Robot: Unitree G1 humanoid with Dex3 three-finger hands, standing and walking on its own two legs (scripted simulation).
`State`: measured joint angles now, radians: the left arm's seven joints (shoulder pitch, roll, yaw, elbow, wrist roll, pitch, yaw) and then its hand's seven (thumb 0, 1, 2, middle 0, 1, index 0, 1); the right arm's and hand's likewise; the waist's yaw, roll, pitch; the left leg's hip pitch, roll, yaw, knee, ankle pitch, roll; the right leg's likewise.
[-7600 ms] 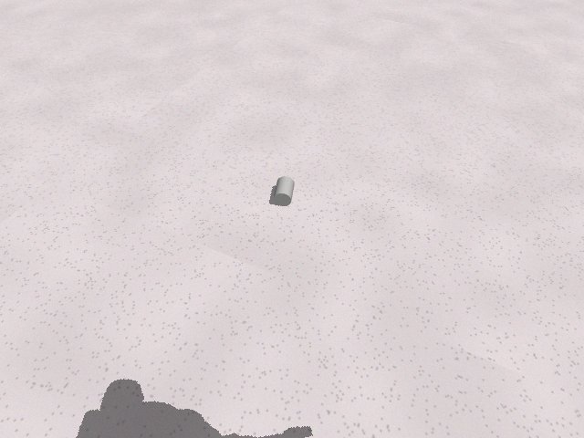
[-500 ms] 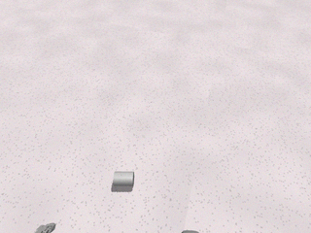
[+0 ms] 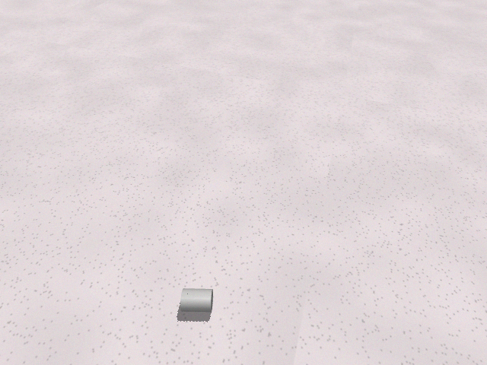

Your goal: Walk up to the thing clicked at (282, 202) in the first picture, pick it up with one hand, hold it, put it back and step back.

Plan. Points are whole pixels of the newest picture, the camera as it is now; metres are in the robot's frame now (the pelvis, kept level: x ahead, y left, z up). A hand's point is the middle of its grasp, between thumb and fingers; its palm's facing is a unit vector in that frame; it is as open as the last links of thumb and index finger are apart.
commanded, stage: walk up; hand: left
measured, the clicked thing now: (197, 300) +0.50 +0.17 -0.73
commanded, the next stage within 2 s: stand in 0.06 s
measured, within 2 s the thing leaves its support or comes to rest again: neither
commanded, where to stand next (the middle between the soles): +0.09 -0.01 m, yaw -2 degrees
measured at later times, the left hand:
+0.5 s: hand out of the picture +0.06 +0.24 -0.15, palm faces -0.02 -0.94 -0.35, open 7.4 cm
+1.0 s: hand out of the picture +0.07 +0.22 -0.15, palm faces -0.01 -0.94 -0.33, open 7.4 cm
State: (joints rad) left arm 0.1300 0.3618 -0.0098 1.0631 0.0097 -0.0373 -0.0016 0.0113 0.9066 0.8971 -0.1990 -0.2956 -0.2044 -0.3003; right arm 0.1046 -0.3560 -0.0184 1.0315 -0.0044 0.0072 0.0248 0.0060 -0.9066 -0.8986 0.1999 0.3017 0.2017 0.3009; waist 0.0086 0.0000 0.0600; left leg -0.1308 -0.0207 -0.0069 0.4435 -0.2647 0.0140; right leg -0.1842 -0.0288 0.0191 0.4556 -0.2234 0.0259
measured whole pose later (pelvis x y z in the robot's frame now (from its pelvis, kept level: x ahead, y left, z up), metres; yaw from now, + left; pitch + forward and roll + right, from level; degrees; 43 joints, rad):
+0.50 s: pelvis -0.01 -0.02 +0.01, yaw +1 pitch -3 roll +0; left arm 0.10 0.35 0.00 1.15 0.01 -0.02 -0.01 0.01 0.91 0.90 -0.20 -0.30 -0.20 -0.30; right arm 0.10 -0.35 -0.01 1.15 -0.01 -0.01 0.01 0.01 -0.91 -0.90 0.20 0.30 0.20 0.30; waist 0.00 0.01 0.06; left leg -0.09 0.00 -0.03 0.30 -0.17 -0.02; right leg -0.14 -0.01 -0.01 0.33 -0.15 0.00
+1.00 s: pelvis -0.01 -0.03 +0.01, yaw +1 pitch -2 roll +0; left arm 0.10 0.35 0.00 1.15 0.01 -0.02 -0.02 0.01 0.91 0.90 -0.20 -0.30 -0.20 -0.30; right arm 0.12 -0.36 0.00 1.15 -0.01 -0.01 0.01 0.00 -0.91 -0.90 0.20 0.30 0.20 0.30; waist 0.00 0.01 0.05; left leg -0.11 0.02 -0.04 0.32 -0.19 -0.03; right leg -0.15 0.01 -0.02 0.33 -0.15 -0.02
